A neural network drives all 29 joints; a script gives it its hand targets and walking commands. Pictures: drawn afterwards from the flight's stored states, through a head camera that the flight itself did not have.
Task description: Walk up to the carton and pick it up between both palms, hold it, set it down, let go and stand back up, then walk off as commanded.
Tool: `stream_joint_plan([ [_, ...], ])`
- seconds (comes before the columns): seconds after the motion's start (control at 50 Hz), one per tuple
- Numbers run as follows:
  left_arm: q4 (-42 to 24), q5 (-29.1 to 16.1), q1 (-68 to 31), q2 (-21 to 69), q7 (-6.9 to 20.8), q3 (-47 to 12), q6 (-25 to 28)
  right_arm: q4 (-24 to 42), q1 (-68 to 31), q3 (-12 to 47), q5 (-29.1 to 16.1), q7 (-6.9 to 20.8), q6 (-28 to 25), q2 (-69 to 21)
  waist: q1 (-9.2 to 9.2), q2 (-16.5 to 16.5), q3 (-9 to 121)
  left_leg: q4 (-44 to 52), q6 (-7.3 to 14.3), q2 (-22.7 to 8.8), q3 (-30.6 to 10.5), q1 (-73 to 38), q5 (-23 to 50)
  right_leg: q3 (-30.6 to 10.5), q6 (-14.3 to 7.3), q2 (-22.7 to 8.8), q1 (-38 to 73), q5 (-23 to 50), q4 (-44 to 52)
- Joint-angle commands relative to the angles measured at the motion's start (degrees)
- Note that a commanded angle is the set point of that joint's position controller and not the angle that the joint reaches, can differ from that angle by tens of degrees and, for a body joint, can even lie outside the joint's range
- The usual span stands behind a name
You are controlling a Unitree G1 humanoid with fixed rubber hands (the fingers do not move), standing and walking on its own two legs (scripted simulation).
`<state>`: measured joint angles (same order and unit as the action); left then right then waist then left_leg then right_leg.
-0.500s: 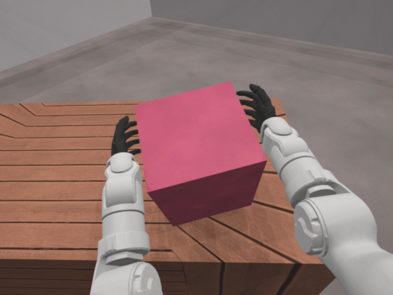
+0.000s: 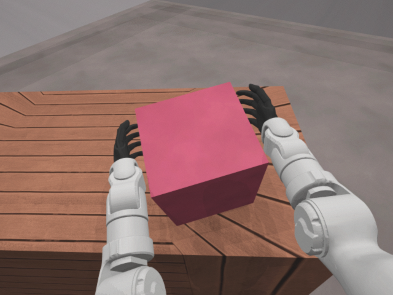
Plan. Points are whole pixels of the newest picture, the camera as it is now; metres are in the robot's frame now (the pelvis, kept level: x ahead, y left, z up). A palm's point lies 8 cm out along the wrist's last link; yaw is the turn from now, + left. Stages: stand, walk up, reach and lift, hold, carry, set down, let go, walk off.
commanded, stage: set down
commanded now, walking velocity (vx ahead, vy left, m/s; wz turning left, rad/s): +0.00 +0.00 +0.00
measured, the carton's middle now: (200, 161) +0.42 +0.04 +0.05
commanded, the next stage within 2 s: none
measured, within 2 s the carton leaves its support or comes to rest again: neither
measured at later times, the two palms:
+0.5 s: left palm (127, 160) +0.36 +0.18 +0.12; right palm (269, 121) +0.44 -0.11 +0.15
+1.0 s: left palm (130, 158) +0.37 +0.18 +0.12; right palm (270, 122) +0.45 -0.11 +0.14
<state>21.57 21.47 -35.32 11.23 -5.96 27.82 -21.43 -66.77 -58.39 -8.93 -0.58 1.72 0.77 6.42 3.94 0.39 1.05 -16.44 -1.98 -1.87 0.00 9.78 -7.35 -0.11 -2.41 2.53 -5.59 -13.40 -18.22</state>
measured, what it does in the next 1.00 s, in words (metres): stands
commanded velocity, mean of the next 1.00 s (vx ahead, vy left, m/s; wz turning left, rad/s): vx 0.00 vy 0.00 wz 0.00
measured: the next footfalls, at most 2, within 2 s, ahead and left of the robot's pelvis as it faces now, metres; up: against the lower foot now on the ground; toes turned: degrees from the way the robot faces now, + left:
none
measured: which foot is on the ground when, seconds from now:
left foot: down 0.00-1.00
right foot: down 0.00-1.00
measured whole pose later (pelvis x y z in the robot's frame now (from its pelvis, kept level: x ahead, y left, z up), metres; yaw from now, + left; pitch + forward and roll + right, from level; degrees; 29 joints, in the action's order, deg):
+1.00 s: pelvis +0.00 +0.00 +0.00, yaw +0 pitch +2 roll +1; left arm 24.6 23.9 -36.9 13.5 -5.2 31.6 -14.2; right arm -65.0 -57.0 -17.3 8.4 5.6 -0.6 6.0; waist 4.1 -0.1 1.1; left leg -15.8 -2.0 -1.9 0.0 10.8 -6.9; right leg 0.1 -2.4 2.6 -6.9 -13.5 -18.2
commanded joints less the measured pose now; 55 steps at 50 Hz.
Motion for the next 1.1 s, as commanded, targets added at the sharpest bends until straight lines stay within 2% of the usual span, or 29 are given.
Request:
stream_joint_plan([
  [0.0, -2.42, 1.65, -32.11, 19.53, 2.92, -12.64, 5.79, 4.09, -22.27, 1.62, 5.32, 8.55, -2.78, -25.77, 8.12, -1.26, 26.22, -3.70, 0.80, 0.81, 5.90, -12.37, 28.21, 3.51, 1.81, 1.09, -6.35, 15.80, 3.62],
  [0.1, -1.62, 2.23, -32.24, 18.87, 2.66, -11.19, 6.89, 2.27, -21.31, -0.49, 7.04, 9.34, -2.68, -25.91, 8.10, -2.19, 24.68, -2.65, 1.14, 0.56, 6.35, -12.03, 25.12, 3.60, 1.72, 1.13, -7.49, 11.99, 4.09],
  [0.14, -0.19, 2.89, -31.15, 17.99, 2.75, -9.90, 6.94, 2.61, -21.11, -1.01, 7.49, 9.62, -2.63, -25.48, 8.75, -2.56, 23.11, -1.91, 1.45, 0.61, 6.70, -10.96, 23.83, 3.42, 1.77, 0.91, -6.80, 11.03, 4.30],
  [0.18, 0.46, 3.68, -31.09, 18.24, 2.82, -9.50, 6.89, 2.73, -21.07, -2.18, 8.20, 9.83, -2.46, -25.30, 8.36, -1.83, 22.41, -1.49, 1.44, 0.58, 6.94, -10.32, 21.99, 3.28, 1.76, 0.86, -6.50, 9.90, 4.30],
  [0.2, 0.23, 3.86, -30.94, 17.75, 2.81, -8.34, 7.12, 1.96, -20.50, -1.96, 8.54, 9.97, -2.20, -25.93, 8.76, -3.00, 22.26, -1.14, 1.86, 0.76, 7.19, -9.98, 21.51, 3.11, 2.07, 0.76, -6.13, 9.89, 4.28],
  [0.26, 1.28, 4.51, -30.32, 17.51, 2.90, -7.63, 7.02, 2.20, -19.53, -2.85, 9.38, 10.64, -1.71, -25.59, 9.13, -2.76, 20.60, -0.47, 2.11, 0.54, 7.20, -9.54, 19.77, 3.01, 1.96, 0.61, -6.43, 7.83, 4.27],
  [0.28, 0.86, 4.53, -30.55, 17.72, 2.87, -7.98, 7.11, 2.07, -19.43, -3.59, 9.71, 10.67, -1.78, -25.58, 8.47, -2.54, 21.23, -0.40, 1.96, 0.60, 7.14, -9.81, 19.47, 3.31, 2.06, 0.58, -6.68, 7.66, 4.21],
  [0.3, 1.54, 4.32, -30.46, 17.45, 2.87, -7.70, 7.17, 2.49, -19.92, -3.20, 9.88, 10.79, -1.81, -25.60, 9.03, -3.02, 21.41, -0.50, 2.20, 0.54, 7.25, -9.40, 20.12, 3.30, 2.11, 0.70, -6.89, 8.09, 4.09],
  [0.34, 1.78, 4.81, -30.25, 17.35, 2.87, -6.91, 7.29, 2.33, -19.65, -4.23, 10.75, 11.06, -1.65, -25.47, 8.83, -3.27, 21.26, -0.20, 2.27, 0.61, 7.28, -9.28, 19.02, 3.41, 2.15, 0.65, -6.65, 7.29, 4.04],
  [0.46, 1.60, 5.38, -28.14, 17.85, 3.29, -6.90, 7.17, 3.01, -17.82, -3.87, 11.14, 11.47, -1.29, -26.33, 8.64, -2.60, 21.08, -0.52, 2.16, 0.80, 6.99, -9.08, 21.34, 2.98, 2.21, 0.66, -5.39, 10.00, 3.54],
  [0.5, 2.67, 5.80, -26.98, 18.41, 3.36, -6.31, 7.19, 3.48, -17.33, -4.27, 11.54, 11.49, -1.46, -26.62, 8.68, -3.31, 21.05, -0.72, 2.42, 0.86, 6.99, -8.92, 21.20, 2.90, 2.35, 0.59, -5.30, 10.12, 3.52],
  [0.54, 2.08, 5.83, -26.25, 19.07, 3.61, -6.96, 7.34, 3.69, -16.44, -4.15, 11.63, 11.49, -1.47, -26.67, 8.06, -2.33, 21.05, -0.78, 2.03, 0.80, 6.88, -9.09, 22.11, 3.20, 2.29, 0.69, -5.25, 11.06, 3.20],
  [0.64, 2.94, 6.53, -24.68, 18.73, 4.14, -5.59, 7.60, 4.18, -15.39, -3.51, 12.05, 11.47, -1.57, -27.99, 8.84, -3.47, 20.66, -0.97, 2.53, 1.07, 7.05, -7.91, 23.00, 2.61, 2.85, 0.46, -3.58, 13.94, 2.82],
  [0.76, 3.03, 6.38, -22.74, 19.49, 4.92, -5.65, 7.89, 4.83, -13.52, -3.63, 12.52, 11.46, -1.74, -28.49, 8.03, -3.67, 20.89, -1.31, 2.61, 1.18, 6.92, -7.51, 24.38, 2.69, 3.18, 0.47, -3.50, 16.44, 2.25],
  [0.78, 2.77, 6.75, -22.20, 19.68, 4.95, -5.16, 8.08, 4.92, -13.61, -2.96, 12.46, 11.55, -1.94, -28.82, 8.64, -3.75, 21.16, -1.58, 2.75, 1.28, 7.05, -7.19, 24.80, 2.57, 3.26, 0.39, -2.96, 17.23, 1.95],
  [0.8, 3.26, 6.69, -22.35, 20.22, 4.99, -5.70, 8.11, 4.69, -13.18, -3.10, 12.57, 11.57, -1.95, -29.01, 7.92, -3.36, 21.07, -1.63, 2.59, 1.35, 6.98, -7.04, 25.00, 2.61, 3.19, 0.43, -2.57, 17.45, 2.02],
  [0.82, 3.85, 6.72, -21.85, 20.04, 5.22, -5.35, 8.07, 4.69, -13.28, -3.48, 12.84, 11.60, -1.92, -28.85, 8.31, -3.77, 20.44, -1.44, 2.60, 1.33, 7.18, -6.95, 24.41, 2.74, 3.29, 0.42, -3.31, 17.07, 1.95],
  [0.86, 3.19, 6.61, -21.06, 20.65, 5.34, -5.82, 8.35, 5.15, -12.51, -3.60, 13.31, 11.54, -2.16, -28.75, 7.68, -3.42, 21.06, -1.77, 2.48, 1.23, 6.97, -7.39, 25.65, 2.87, 3.05, 0.55, -3.50, 18.00, 1.82],
  [1.08, 4.86, 7.00, -18.72, 20.03, 6.26, -4.28, 8.57, 5.64, -10.16, -3.42, 14.09, 11.84, -1.70, -28.76, 7.97, -4.98, 19.28, -1.04, 3.30, 1.36, 7.19, -5.29, 23.65, 2.74, 3.84, 0.15, -3.01, 18.61, 1.23],
])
